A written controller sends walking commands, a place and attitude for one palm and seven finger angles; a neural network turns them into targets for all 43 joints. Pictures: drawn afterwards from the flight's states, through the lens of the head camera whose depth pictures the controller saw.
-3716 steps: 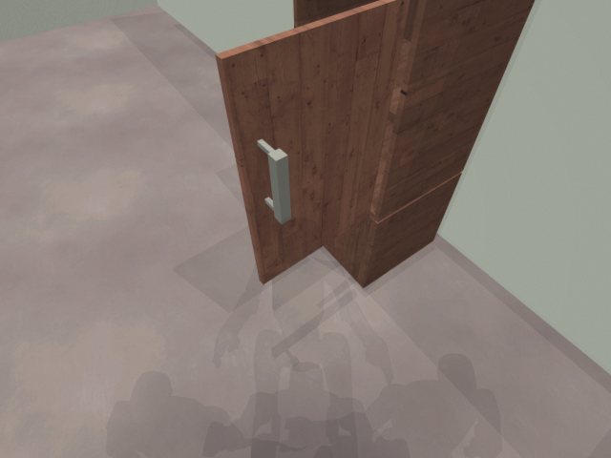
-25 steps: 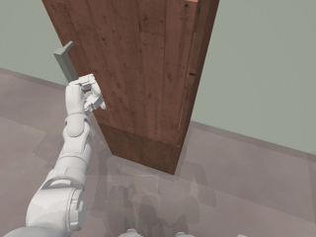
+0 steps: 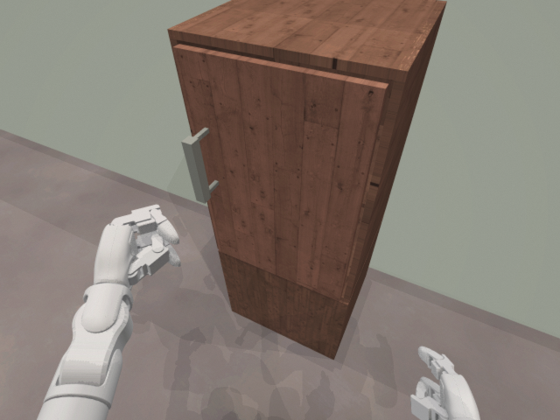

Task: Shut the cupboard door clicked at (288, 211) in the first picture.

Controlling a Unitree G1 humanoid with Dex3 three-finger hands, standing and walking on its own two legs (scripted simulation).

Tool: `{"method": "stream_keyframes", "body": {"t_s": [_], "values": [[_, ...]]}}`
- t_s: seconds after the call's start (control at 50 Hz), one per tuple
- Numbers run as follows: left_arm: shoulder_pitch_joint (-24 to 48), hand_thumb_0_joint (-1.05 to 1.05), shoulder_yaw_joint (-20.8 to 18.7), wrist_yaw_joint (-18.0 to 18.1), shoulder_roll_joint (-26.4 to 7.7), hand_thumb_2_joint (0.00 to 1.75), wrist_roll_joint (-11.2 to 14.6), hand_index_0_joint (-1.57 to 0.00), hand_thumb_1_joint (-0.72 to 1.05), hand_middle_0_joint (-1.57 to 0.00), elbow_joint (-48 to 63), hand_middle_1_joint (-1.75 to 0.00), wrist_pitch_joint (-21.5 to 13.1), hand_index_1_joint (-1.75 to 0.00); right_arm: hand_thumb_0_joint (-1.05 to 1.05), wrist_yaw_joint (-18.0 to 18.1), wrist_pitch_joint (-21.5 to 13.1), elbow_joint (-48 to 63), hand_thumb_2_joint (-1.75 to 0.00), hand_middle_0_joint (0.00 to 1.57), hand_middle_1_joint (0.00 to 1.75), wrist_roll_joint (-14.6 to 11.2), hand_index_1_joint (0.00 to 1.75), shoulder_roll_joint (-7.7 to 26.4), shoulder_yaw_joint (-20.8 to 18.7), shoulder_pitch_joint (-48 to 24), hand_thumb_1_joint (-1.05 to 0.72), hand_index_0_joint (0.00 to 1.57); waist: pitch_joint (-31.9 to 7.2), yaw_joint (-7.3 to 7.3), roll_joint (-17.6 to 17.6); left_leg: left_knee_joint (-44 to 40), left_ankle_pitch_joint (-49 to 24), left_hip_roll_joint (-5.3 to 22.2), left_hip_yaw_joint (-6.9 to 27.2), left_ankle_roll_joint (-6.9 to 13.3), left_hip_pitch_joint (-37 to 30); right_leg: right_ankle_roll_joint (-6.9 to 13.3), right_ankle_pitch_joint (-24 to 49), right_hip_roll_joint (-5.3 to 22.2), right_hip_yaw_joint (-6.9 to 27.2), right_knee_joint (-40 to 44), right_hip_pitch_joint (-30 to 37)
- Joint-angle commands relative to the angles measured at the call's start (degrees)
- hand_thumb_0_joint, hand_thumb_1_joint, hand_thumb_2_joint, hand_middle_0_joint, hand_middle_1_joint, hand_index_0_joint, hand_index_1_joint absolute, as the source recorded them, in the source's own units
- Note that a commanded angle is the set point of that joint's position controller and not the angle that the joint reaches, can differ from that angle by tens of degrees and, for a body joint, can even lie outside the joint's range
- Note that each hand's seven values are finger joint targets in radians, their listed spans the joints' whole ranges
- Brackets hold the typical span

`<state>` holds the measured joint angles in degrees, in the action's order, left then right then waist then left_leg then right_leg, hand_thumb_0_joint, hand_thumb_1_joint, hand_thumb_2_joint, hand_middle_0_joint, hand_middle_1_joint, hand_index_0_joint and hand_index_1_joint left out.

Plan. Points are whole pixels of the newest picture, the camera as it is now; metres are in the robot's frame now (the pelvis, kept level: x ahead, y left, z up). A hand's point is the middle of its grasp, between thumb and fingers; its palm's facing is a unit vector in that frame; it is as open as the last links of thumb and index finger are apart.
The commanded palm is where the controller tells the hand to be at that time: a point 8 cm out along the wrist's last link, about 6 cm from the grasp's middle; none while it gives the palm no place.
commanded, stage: draw the hand back to the body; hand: left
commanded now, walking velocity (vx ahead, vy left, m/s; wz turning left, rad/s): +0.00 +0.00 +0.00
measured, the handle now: (203, 165) +0.61 +0.21 +0.02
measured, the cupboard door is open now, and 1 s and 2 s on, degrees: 0 0 0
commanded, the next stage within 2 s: step back with the hand held close in 0.90 s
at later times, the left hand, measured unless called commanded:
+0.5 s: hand (38, 289) +0.21 +0.27 +0.17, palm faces +0.42 -0.82 -0.39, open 5.9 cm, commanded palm +0.15 +0.31 +0.19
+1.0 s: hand (41, 294) +0.20 +0.26 +0.18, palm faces +0.45 -0.80 -0.40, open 7.4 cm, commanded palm +0.15 +0.30 +0.19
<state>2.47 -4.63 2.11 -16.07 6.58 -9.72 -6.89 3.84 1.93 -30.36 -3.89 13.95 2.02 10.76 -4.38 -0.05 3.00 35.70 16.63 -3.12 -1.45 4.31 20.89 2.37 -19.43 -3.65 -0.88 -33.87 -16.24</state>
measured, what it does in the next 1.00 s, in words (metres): stands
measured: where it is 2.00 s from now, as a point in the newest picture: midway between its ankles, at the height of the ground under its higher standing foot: outside the picture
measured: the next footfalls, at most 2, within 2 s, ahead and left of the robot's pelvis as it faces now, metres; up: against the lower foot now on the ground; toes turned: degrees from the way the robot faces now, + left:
none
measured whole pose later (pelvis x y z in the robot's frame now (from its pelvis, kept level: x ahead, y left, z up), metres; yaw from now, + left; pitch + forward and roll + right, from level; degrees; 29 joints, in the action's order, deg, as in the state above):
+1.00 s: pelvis +0.02 -0.01 +0.01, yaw +1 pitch -3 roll -1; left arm -26.9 -19.5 5.3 -20.9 5.9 21.3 -4.0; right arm 3.8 -3.2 -35.0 -1.8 13.5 1.7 11.0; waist -1.7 3.1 4.5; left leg 25.8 13.6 -3.8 -0.1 3.9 9.6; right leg 2.7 -16.1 -3.2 -1.4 -22.9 -4.3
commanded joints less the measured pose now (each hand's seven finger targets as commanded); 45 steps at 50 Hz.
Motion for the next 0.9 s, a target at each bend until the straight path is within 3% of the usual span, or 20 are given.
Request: {"method": "stream_keyframes", "body": {"t_s": [0.0, 0.08, 0.16, 0.18, 0.3, 0.46, 0.5, 0.52, 0.56, 0.64, 0.72, 0.76, 0.82, 0.88], "values": [[9.70, 0.00, -4.72, 1.60, -8.70, 0.90, -0.47, -0.89, 0.90, -0.89, 19.54, -1.05, -1.75, -1.05, 0.00, 0.40, -2.53, 8.00, -0.90, 0.20, 0.30, 0.30, 0.30, 5.39, -1.44, -6.03, -0.90, 0.20, -5.04, 0.03, 0.34, -9.86, -6.48, 3.95, 5.71, -2.28, -12.85, -0.49, 9.86, 2.77, 1.75, 9.60, 1.06], [4.79, 0.00, -4.77, 1.92, -8.35, 0.90, -0.91, -0.78, 0.90, -0.78, 25.24, -0.93, -0.74, -0.93, 0.00, 0.26, -3.51, 7.81, -0.90, 0.20, 0.30, 0.75, 0.30, 5.59, -1.09, -6.75, -0.90, 0.20, -3.34, 0.23, 1.46, -13.02, -7.32, 4.66, 7.22, -2.80, -16.23, -0.30, 10.05, 2.52, 1.11, 11.69, 2.42], [-1.86, 0.00, -9.07, 2.57, -11.25, 0.90, -0.94, -0.67, 0.90, -0.67, 28.82, -0.81, 0.10, -0.81, 0.00, 0.25, -4.15, 7.14, -0.90, 0.20, 0.30, 1.47, 0.30, 5.81, -1.13, -7.25, -0.90, 0.20, -2.08, 1.21, -0.51, -14.44, -9.31, 4.74, 7.05, -2.82, -16.26, -0.24, 11.41, 2.44, 0.89, 13.37, 5.00], [-2.71, 0.00, -9.89, 2.67, -11.49, 0.90, -0.99, -0.64, 0.90, -0.64, 30.91, -0.78, 0.00, -0.78, 0.00, 0.21, -4.21, 7.23, -0.90, 0.20, 0.30, 1.51, 0.30, 5.54, -1.06, -7.25, -0.90, 0.20, -3.62, 1.37, -0.95, -14.48, -11.03, 4.61, 6.88, -2.89, -16.73, -0.20, 12.46, 2.78, 0.77, 13.17, 6.55], [-11.66, 0.00, -15.01, 3.29, -14.09, 0.90, -1.18, -0.47, 0.90, -0.47, 39.56, -0.60, -0.33, -0.60, 0.00, -0.38, -5.63, 6.50, -0.90, 0.20, 0.30, 1.94, 0.30, 5.05, -1.28, -7.71, -0.90, 0.20, -4.45, 2.31, 2.83, -14.38, -16.87, 4.78, 6.88, -3.96, -18.02, -0.10, 14.95, 3.02, 0.29, 13.46, 8.77], [-26.20, 0.00, -22.58, 3.54, -16.57, 0.90, -0.60, -0.25, 0.90, -0.25, 42.46, -0.36, -0.21, -0.36, 0.00, -0.99, -6.84, 5.47, -0.90, 0.20, 0.30, 2.08, 0.30, 5.35, -2.54, -7.37, -0.90, 0.20, -1.40, 3.42, -0.49, -13.66, -20.98, 5.05, 6.29, -4.17, -15.73, -0.51, 17.25, 2.90, -0.09, 14.02, 9.01], [-27.37, 0.00, -24.33, 3.62, -17.64, 0.90, -0.49, -0.20, 0.90, -0.20, 44.32, -0.30, -0.46, -0.30, 0.00, -0.93, -6.74, 5.72, -0.90, 0.20, 0.30, 1.86, 0.30, 5.18, -2.69, -7.28, -0.90, 0.20, -1.86, 3.53, 0.13, -13.38, -20.27, 4.91, 5.73, -4.18, -15.54, -0.60, 17.04, 3.25, -0.05, 13.58, 9.35], [-26.91, 0.00, -21.72, 3.41, -14.95, 0.90, -0.67, -0.20, 0.90, -0.20, 43.44, -0.30, -0.44, -0.30, 0.00, -0.98, -6.80, 5.32, -0.90, 0.20, 0.30, 1.89, 0.30, 5.09, -2.61, -7.22, -0.90, 0.20, -0.39, 2.88, 0.69, -13.48, -19.83, 4.88, 5.85, -4.18, -15.51, -0.64, 16.36, 3.29, -0.10, 13.62, 8.19], [-25.30, 0.00, -19.92, 3.48, -13.35, 0.90, -0.92, -0.20, 0.90, -0.20, 41.88, -0.30, -0.04, -0.30, 0.00, -0.92, -7.14, 4.91, -0.90, 0.20, 0.30, 1.93, 0.30, 5.69, -2.89, -7.30, -0.90, 0.20, 2.26, 2.28, -0.01, -13.90, -16.01, 4.95, 6.10, -3.80, -14.71, -0.77, 13.81, 3.13, 0.23, 14.57, 6.05], [-22.19, 0.00, -19.84, 4.35, -14.08, 0.90, -1.34, -0.20, 0.90, -0.20, 41.64, -0.30, -0.22, -0.30, 0.00, -0.23, -7.42, 4.85, -0.90, 0.20, 0.30, 2.00, 0.30, 5.91, -3.10, -6.91, -0.90, 0.20, 1.08, 2.22, -0.88, -14.71, -10.49, 4.60, 6.51, -3.11, -14.96, -0.93, 10.01, 3.46, 0.36, 14.37, 5.72], [-22.44, 0.00, -21.01, 4.78, -15.73, 0.90, -1.38, -0.20, 0.90, -0.20, 44.05, -0.30, -0.89, -0.30, 0.00, 0.27, -8.15, 4.92, -0.90, 0.20, 0.30, 2.10, 0.30, 5.37, -2.82, -7.57, -0.90, 0.20, -1.19, 2.99, -0.70, -14.35, -11.00, 4.08, 5.94, -2.64, -15.14, -0.76, 10.47, 3.77, 0.65, 14.21, 7.72], [-22.69, 0.00, -22.54, 4.97, -17.48, 0.90, -1.34, -0.20, 0.90, -0.20, 45.35, -0.30, -1.01, -0.30, 0.00, 0.39, -8.62, 4.67, -0.90, 0.20, 0.30, 2.21, 0.30, 5.50, -2.72, -7.81, -0.90, 0.20, -1.80, 3.36, 1.06, -13.90, -12.45, 3.94, 5.65, -2.63, -14.86, -0.67, 12.16, 3.71, 1.05, 14.59, 8.56], [-23.84, 0.00, -21.89, 4.95, -16.21, 0.90, -1.34, -0.20, 0.90, -0.20, 44.94, -0.30, -0.96, -0.30, 0.00, 0.23, -8.74, 4.37, -0.90, 0.20, 0.30, 2.20, 0.30, 4.85, -2.27, -7.78, -0.90, 0.20, -0.01, 3.34, 3.50, -13.89, -13.99, 3.80, 5.45, -3.05, -14.39, -0.45, 13.38, 3.83, 0.71, 14.15, 8.55], [-25.26, 0.00, -21.84, 4.51, -15.48, 0.90, -0.99, -0.20, 0.90, -0.20, 42.79, -0.30, -0.41, -0.30, 0.00, 0.12, -8.46, 4.25, -0.90, 0.20, 0.30, 2.21, 0.30, 4.82, -2.32, -7.75, -0.90, 0.20, 1.64, 3.31, 1.89, -13.72, -14.46, 3.85, 4.89, -2.85, -13.99, -0.58, 14.23, 3.89, 1.02, 14.67, 8.10]]}}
